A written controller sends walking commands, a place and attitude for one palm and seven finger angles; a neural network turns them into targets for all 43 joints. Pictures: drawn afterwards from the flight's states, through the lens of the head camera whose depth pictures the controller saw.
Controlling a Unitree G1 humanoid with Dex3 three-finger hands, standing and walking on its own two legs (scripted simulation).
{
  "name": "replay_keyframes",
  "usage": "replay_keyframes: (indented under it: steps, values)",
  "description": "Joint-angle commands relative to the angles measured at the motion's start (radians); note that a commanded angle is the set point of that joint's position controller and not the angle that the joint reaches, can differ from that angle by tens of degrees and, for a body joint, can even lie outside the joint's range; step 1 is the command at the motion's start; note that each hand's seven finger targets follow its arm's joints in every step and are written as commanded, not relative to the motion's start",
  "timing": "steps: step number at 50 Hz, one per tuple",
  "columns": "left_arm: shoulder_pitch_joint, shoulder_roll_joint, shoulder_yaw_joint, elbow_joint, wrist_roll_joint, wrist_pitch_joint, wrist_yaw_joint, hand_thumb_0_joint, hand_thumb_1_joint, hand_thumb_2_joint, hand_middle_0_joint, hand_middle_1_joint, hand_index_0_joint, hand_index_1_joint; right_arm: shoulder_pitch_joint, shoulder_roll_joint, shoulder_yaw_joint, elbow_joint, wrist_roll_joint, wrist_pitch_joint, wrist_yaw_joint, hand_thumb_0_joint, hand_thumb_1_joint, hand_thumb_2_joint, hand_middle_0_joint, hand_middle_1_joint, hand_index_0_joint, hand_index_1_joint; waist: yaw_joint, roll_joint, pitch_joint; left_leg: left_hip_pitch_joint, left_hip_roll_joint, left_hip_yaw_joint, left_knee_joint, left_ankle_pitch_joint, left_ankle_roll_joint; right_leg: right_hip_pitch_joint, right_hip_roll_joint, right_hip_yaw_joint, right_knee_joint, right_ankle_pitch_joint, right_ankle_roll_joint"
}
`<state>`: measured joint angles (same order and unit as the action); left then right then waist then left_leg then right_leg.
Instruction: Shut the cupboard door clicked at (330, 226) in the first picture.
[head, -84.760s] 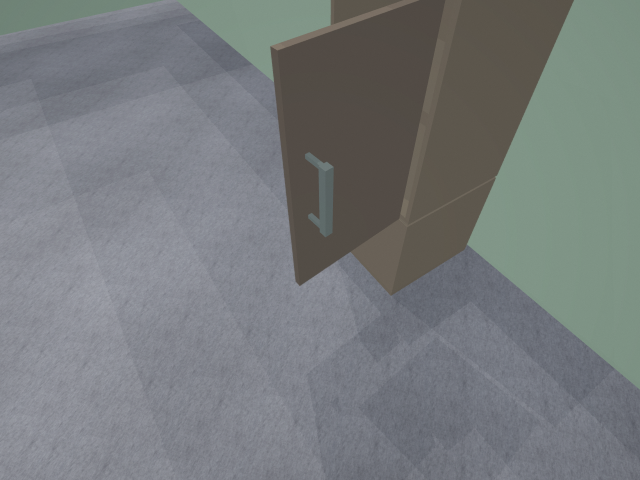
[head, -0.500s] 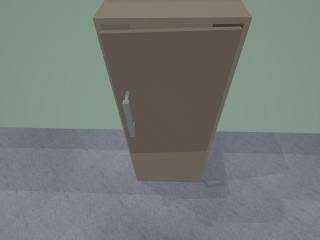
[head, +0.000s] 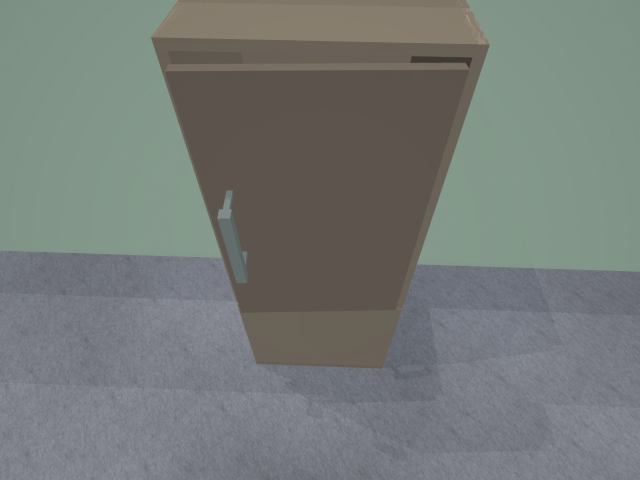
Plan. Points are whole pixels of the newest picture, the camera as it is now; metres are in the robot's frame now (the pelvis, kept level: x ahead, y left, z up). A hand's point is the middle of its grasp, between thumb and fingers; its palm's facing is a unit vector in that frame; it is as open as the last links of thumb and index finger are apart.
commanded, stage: look again from close up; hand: left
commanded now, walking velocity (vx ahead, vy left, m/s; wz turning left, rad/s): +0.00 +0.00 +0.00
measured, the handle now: (235, 240) +0.48 +0.18 -0.04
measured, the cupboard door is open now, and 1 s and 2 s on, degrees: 3 3 3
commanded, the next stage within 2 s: raise the hand and make a fist in 0.28 s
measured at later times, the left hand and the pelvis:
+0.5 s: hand (174, 442) +0.18 +0.21 -0.09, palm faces +0.26 -0.93 -0.26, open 7.3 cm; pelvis +0.03 -0.02 -0.02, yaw +1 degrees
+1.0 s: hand (190, 450) +0.16 +0.17 -0.05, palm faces -0.01 -1.00 -0.03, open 5.2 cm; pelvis -0.06 -0.02 -0.12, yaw -1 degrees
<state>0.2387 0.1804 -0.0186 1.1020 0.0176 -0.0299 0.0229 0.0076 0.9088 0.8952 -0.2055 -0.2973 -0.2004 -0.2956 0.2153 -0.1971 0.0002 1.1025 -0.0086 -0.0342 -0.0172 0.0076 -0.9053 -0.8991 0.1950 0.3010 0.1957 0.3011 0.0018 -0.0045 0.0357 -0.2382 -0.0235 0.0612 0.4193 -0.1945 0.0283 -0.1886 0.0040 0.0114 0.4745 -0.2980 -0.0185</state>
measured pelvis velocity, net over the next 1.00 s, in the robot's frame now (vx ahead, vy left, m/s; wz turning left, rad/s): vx -0.06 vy -0.02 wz -0.01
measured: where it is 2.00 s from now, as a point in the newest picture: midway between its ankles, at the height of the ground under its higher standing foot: outside the picture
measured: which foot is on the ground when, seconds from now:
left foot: down 0.00-1.00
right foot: down 0.00-1.00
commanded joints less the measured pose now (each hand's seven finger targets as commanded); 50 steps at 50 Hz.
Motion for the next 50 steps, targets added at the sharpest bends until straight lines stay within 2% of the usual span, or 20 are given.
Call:
replay_keyframes:
  steps: [1, 18, 19, 20, 21, 22, 23, 24, 27, 28, 30, 32, 35, 37, 39, 40, 42, 45, 48, 50]
  values:
    - [0.043, 0.157, 0.03, -0.032, -0.003, -0.011, 0.01, 0.0, 0.9, 0.9, -0.2, -0.3, -0.2, -0.3, 0.018, -0.131, -0.02, -0.036, -0.001, -0.015, -0.01, 0.0, -0.9, -0.9, 0.2, 0.3, 0.2, 0.3, 0.004, 0.0, -0.039, 0.077, 0.124, -0.117, -0.048, 0.152, 0.016, -0.026, -0.109, 0.102, -0.091, 0.206, -0.027]
    - [-0.023, 0.22, 0.045, -0.059, -0.004, -0.009, 0.01, 0.0, 0.9, 0.9, -0.2, -0.3, -0.2, -0.3, -0.044, -0.182, -0.02, -0.035, -0.003, -0.007, -0.015, 0.0, -0.9, -0.9, 0.2, 0.3, 0.2, 0.3, 0.005, -0.005, -0.068, 0.133, 0.133, -0.099, -0.023, 0.283, 0.004, 0.048, -0.118, 0.091, -0.089, 0.43, -0.024]
    - [0.119, 0.138, 0.041, -0.04, 0.001, -0.021, 0.061, 0.0, 0.9, 0.9, -0.2, -0.3, -0.2, -0.3, -0.066, -0.131, -0.023, -0.105, 0.011, 0.0, -0.009, 0.0, -0.9, -0.9, 0.2, 0.3, 0.2, 0.3, 0.025, -0.062, -0.024, 0.038, 0.123, -0.021, 0.215, 0.163, -0.025, 0.044, -0.186, 0.165, -0.12, 0.782, 0.073]
    - [-0.783, 0.891, 0.623, -1.484, -0.106, -0.334, 0.058, 0.0, 0.9, 0.9, -0.2, -0.3, -0.2, -0.3, 0.112, -0.297, -0.093, -0.336, -0.004, -0.164, -0.123, 0.0, -0.9, -0.9, 0.2, 0.3, 0.2, 0.3, -0.083, -0.059, -0.321, 0.415, 0.073, -0.064, 0.362, 0.316, 0.034, -0.054, -0.112, 0.049, 0.176, 0.643, 0.0]
    - [0.004, 0.225, 0.119, -1.016, -0.118, -0.234, 0.045, 0.0, 0.9, 0.9, -0.218, -0.32, -0.218, -0.32, -0.061, -0.19, -0.014, -0.349, 0.073, -0.224, -0.133, 0.0, -0.9, -0.9, 0.2, 0.3, 0.2, 0.3, -0.037, 0.399, -0.444, 0.375, 0.038, -0.098, 0.257, 0.552, -0.001, -0.125, -0.031, -0.044, 0.408, 0.439, 0.013]
    - [0.027, 0.232, 0.205, -1.105, -0.176, -0.198, 0.089, 0.0, 0.9, 0.9, -0.237, -0.34, -0.237, -0.34, -0.043, -0.19, -0.015, -0.345, 0.061, -0.255, -0.115, 0.0, -0.9, -0.9, 0.2, 0.3, 0.2, 0.3, 0.026, 0.348, -0.476, 0.417, 0.078, -0.137, 0.198, 0.727, -0.025, -0.179, -0.009, -0.109, 0.373, 0.181, 0.001]
    - [0.154, -0.031, 0.092, -0.989, -0.161, -0.129, 0.061, 0.0, 0.9, 0.9, -0.255, -0.36, -0.255, -0.36, -0.032, -0.119, -0.035, -0.366, 0.034, -0.271, -0.066, 0.0, -0.9, -0.9, 0.2, 0.3, 0.2, 0.3, -0.041, 0.3, -0.285, 0.273, 0.078, -0.136, 0.093, 0.68, -0.005, -0.32, 0.001, -0.098, 0.248, 0.062, 0.011]
    - [-0.013, 0.056, 0.141, -1.129, -0.181, -0.174, 0.04, 0.0, 0.9, 0.9, -0.273, -0.38, -0.273, -0.38, -0.024, -0.172, -0.078, -0.427, 0.037, -0.282, -0.045, 0.0, -0.9, -0.9, 0.2, 0.3, 0.2, 0.3, -0.021, 0.156, -0.214, 0.104, 0.075, -0.126, 0.171, 0.477, -0.016, -0.273, -0.009, -0.081, 0.19, 0.13, 0.003]
    - [0.314, 0.097, 0.299, -0.767, -0.216, -0.301, -0.057, 0.0, 0.9, 0.9, -0.328, -0.44, -0.328, -0.44, -0.048, -0.155, -0.1, -0.453, 0.031, -0.284, -0.041, 0.0, -0.9, -0.9, 0.2, 0.3, 0.2, 0.3, 0.014, -0.231, 0.027, -0.294, 0.007, -0.092, 0.326, 0.099, -0.029, -0.354, -0.044, -0.034, 0.183, 0.283, 0.022]
    - [0.363, 0.015, 0.249, -0.74, -0.243, -0.376, -0.119, 0.0, 0.9, 0.9, -0.347, -0.46, -0.347, -0.46, -0.062, -0.157, -0.088, -0.472, 0.023, -0.284, -0.024, 0.0, -0.9, -0.9, 0.2, 0.3, 0.2, 0.3, 0.01, -0.351, 0.005, -0.382, 0.002, -0.098, 0.385, 0.094, -0.034, -0.375, -0.056, -0.021, 0.26, 0.456, 0.049]
    - [0.449, 0.017, 0.291, -0.75, -0.289, -0.534, -0.253, 0.0, 0.9, 0.9, -0.383, -0.5, -0.383, -0.5, -0.065, -0.153, -0.098, -0.496, 0.019, -0.286, -0.005, 0.0, -0.9, -0.9, 0.2, 0.3, 0.2, 0.3, 0.051, -0.44, -0.164, -0.49, -0.02, -0.076, 0.505, 0.09, -0.045, -0.306, -0.077, 0.025, 0.407, 0.817, 0.085]
    - [0.395, 0.074, 0.328, -0.751, -0.336, -0.661, -0.381, 0.0, 0.9, 0.9, -0.42, -0.54, -0.42, -0.54, -0.06, -0.145, -0.097, -0.516, 0.028, -0.297, 0.007, 0.0, -0.9, -0.9, 0.2, 0.3, 0.2, 0.3, 0.07, -0.287, -0.256, -0.532, -0.031, -0.06, 0.603, 0.006, -0.061, -0.332, -0.1, 0.11, 0.461, 0.754, 0.082]
    - [0.219, 0.24, 0.464, -0.954, -0.367, -0.726, -0.472, 0.0, 0.9, 0.9, -0.475, -0.6, -0.475, -0.6, -0.083, -0.148, -0.098, -0.594, 0.022, -0.301, 0.003, 0.0, -0.9, -0.9, 0.2, 0.3, 0.2, 0.3, 0.097, 0.129, -0.428, -0.574, -0.033, -0.033, 0.645, -0.009, -0.041, -0.426, -0.057, 0.121, 0.525, 0.295, 0.023]
    - [0.102, 0.258, 0.48, -1.053, -0.398, -0.717, -0.445, 0.0, 0.9, 0.9, -0.512, -0.64, -0.512, -0.64, -0.089, -0.139, -0.092, -0.625, 0.021, -0.296, -0.014, 0.0, -0.9, -0.9, 0.2, 0.3, 0.2, 0.3, 0.063, 0.094, -0.385, -0.63, -0.014, -0.057, 0.706, -0.087, -0.028, -0.515, -0.05, 0.182, 0.479, 0.046, 0.033]
    - [0.046, 0.166, 0.405, -1.13, -0.426, -0.728, -0.417, 0.0, 0.9, 0.9, -0.548, -0.68, -0.548, -0.68, -0.081, -0.131, -0.089, -0.653, 0.022, -0.3, -0.032, 0.0, -0.9, -0.9, 0.2, 0.3, 0.2, 0.3, 0.011, -0.056, -0.405, -0.671, -0.005, -0.074, 0.764, -0.125, -0.014, -0.496, -0.07, 0.258, 0.436, 0.021, 0.094]
    - [-0.009, 0.172, 0.393, -1.199, -0.426, -0.737, -0.406, 0.0, 0.9, 0.9, -0.567, -0.7, -0.567, -0.7, -0.065, -0.136, -0.092, -0.651, 0.021, -0.308, -0.043, 0.0, -0.9, -0.9, 0.2, 0.3, 0.2, 0.3, -0.002, -0.048, -0.451, -0.678, 0.003, -0.078, 0.79, -0.114, -0.008, -0.477, -0.075, 0.275, 0.441, 0.053, 0.103]
    - [-0.098, 0.174, 0.321, -1.305, -0.412, -0.719, -0.4, 0.0, 0.9, 0.9, -0.603, -0.74, -0.603, -0.74, -0.044, -0.142, -0.081, -0.65, 0.02, -0.311, -0.064, 0.0, -0.9, -0.9, 0.2, 0.3, 0.2, 0.3, -0.034, 0.007, -0.481, -0.673, 0.012, -0.082, 0.806, -0.133, 0.006, -0.542, -0.054, 0.232, 0.46, -0.029, 0.08]
    - [-0.059, 0.149, 0.228, -1.254, -0.375, -0.628, -0.409, 0.0, 0.9, 0.9, -0.658, -0.8, -0.658, -0.8, -0.041, -0.163, -0.071, -0.648, 0.033, -0.308, -0.094, 0.0, -0.9, -0.9, 0.2, 0.3, 0.2, 0.3, -0.057, -0.006, -0.365, -0.679, 0.024, -0.097, 0.766, -0.22, 0.016, -0.656, -0.023, 0.159, 0.426, -0.255, 0.044]
    - [0.014, 0.172, 0.231, -1.185, -0.355, -0.487, -0.396, 0.0, 0.9, 0.9, -0.713, -0.86, -0.713, -0.86, -0.034, -0.166, -0.063, -0.675, 0.047, -0.294, -0.111, 0.0, -0.9, -0.9, 0.2, 0.3, 0.2, 0.3, -0.027, -0.047, -0.336, -0.709, 0.019, -0.102, 0.716, -0.269, 0.018, -0.625, -0.025, 0.155, 0.376, -0.391, 0.041]
    - [0.107, 0.183, 0.273, -1.182, -0.354, -0.392, -0.358, 0.0, 0.9, 0.9, -0.75, -0.9, -0.75, -0.9, -0.045, -0.155, -0.062, -0.703, 0.054, -0.28, -0.109, 0.0, -0.9, -0.9, 0.2, 0.3, 0.2, 0.3, 0.021, -0.04, -0.369, -0.689, 0.013, -0.101, 0.668, -0.269, 0.013, -0.584, -0.023, 0.132, 0.371, -0.42, 0.032]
